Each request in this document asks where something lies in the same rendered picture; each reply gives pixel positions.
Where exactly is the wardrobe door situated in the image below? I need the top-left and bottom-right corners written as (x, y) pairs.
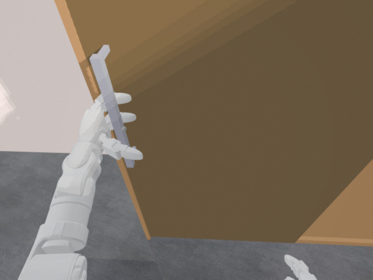
top-left (67, 0), bottom-right (373, 243)
top-left (302, 159), bottom-right (373, 239)

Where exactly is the left robot upper arm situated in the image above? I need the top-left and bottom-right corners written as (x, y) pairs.
top-left (21, 253), bottom-right (87, 280)

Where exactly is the robot left forearm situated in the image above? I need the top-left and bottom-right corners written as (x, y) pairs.
top-left (18, 142), bottom-right (103, 280)

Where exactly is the handle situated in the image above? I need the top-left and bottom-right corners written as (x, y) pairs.
top-left (89, 45), bottom-right (136, 168)

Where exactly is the left robot hand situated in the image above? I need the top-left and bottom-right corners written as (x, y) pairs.
top-left (78, 92), bottom-right (143, 160)

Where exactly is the right robot hand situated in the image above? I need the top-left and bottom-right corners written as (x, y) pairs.
top-left (284, 254), bottom-right (317, 280)

